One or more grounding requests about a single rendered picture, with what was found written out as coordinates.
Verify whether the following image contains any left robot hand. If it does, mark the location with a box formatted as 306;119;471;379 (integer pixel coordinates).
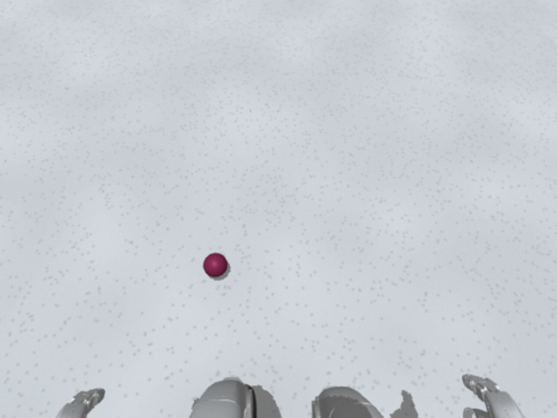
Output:
56;388;105;418

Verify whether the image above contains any ball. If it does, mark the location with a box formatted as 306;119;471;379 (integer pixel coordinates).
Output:
204;253;227;277

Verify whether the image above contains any right robot hand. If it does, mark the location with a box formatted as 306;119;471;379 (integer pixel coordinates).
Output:
462;374;524;418

